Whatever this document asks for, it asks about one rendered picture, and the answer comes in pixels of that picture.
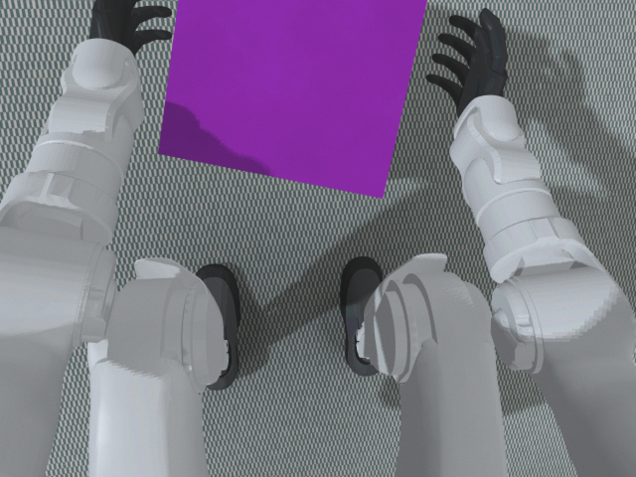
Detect right robot forearm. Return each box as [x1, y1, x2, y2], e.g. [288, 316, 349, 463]
[449, 95, 636, 354]

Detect left robot forearm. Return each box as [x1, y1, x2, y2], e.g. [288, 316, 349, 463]
[0, 39, 145, 246]

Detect left robot foot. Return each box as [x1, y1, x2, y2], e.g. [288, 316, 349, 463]
[196, 264, 240, 391]

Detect left robot hand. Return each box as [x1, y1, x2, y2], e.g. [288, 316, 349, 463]
[89, 0, 172, 58]

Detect carton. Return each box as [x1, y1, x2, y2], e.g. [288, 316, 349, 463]
[158, 0, 427, 199]

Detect right robot hand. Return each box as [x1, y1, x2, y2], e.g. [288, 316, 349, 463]
[426, 8, 508, 119]

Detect robot left shin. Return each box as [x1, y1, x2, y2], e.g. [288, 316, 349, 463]
[87, 257, 229, 385]

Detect right robot upper arm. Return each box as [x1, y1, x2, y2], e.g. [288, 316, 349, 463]
[491, 266, 636, 477]

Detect left robot upper arm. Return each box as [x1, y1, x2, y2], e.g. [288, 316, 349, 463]
[0, 227, 117, 477]

